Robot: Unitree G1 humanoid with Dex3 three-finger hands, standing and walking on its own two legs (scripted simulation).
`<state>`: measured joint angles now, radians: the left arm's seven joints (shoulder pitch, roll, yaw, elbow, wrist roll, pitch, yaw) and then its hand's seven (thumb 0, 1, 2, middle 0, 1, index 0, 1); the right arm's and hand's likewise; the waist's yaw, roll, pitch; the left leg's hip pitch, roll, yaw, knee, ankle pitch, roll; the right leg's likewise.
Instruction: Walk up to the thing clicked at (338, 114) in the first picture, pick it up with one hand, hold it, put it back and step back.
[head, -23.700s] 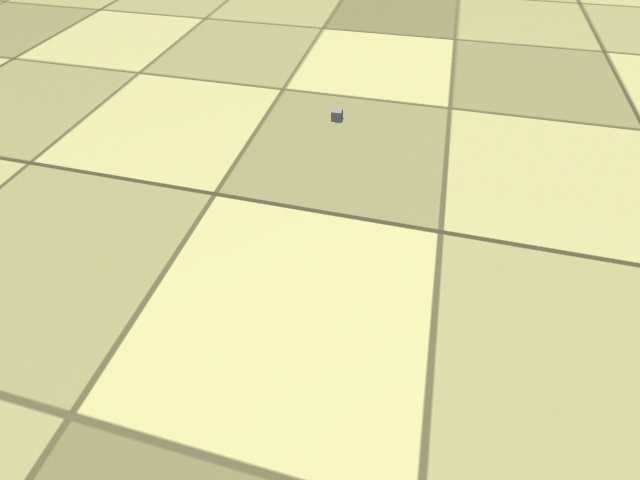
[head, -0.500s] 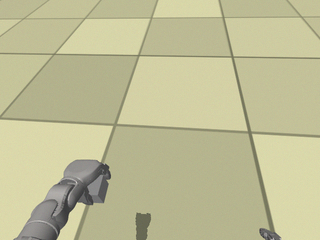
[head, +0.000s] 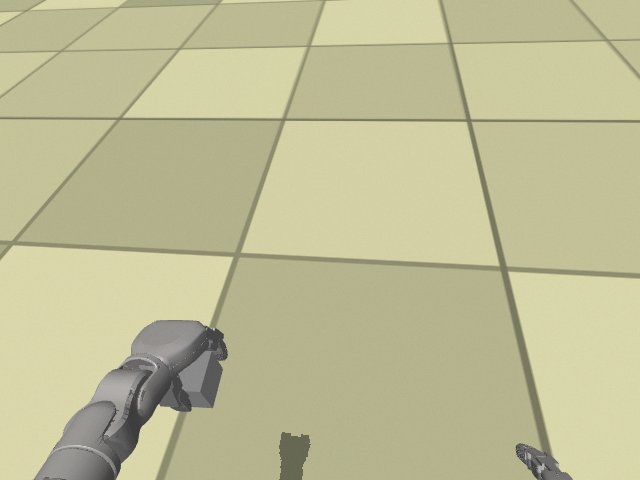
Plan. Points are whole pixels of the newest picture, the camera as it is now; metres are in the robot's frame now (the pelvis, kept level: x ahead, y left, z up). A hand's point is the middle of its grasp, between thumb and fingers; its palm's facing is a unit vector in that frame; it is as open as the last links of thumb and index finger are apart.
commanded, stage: hold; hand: left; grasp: from above
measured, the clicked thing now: (192, 378) +0.30 +0.22 -0.07
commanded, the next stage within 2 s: crouch in 0.72 s
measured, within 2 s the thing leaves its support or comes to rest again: neither
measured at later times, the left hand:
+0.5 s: hand (176, 373) +0.29 +0.22 -0.03, palm faces -0.49 -0.03 -0.87, open 8.7 cm
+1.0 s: hand (181, 369) +0.30 +0.23 -0.04, palm faces -0.50 -0.03 -0.86, open 8.8 cm
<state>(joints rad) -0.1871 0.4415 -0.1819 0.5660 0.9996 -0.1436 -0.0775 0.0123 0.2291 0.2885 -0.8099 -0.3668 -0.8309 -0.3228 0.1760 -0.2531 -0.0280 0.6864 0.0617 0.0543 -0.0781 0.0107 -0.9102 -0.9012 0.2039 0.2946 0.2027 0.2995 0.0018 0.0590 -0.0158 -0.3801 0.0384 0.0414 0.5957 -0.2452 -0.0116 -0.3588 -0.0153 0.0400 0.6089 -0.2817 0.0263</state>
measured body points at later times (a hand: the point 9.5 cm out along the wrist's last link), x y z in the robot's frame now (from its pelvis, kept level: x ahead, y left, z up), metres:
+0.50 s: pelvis +0.01 +0.00 +0.01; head +0.03 -0.02 +0.46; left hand +0.31 +0.22 +0.02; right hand +0.17 -0.25 -0.11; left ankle +0.04 +0.13 -0.73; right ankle +0.02 -0.14 -0.73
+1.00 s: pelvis +0.02 +0.00 +0.01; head +0.05 -0.02 +0.46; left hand +0.32 +0.23 +0.01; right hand +0.17 -0.26 -0.11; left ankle +0.04 +0.13 -0.73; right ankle +0.02 -0.14 -0.73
